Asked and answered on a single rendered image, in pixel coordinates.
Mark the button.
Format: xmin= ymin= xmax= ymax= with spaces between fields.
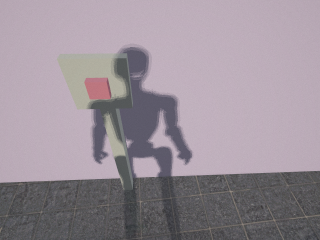
xmin=84 ymin=77 xmax=112 ymax=100

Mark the panel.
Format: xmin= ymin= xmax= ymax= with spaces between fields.
xmin=57 ymin=53 xmax=133 ymax=190

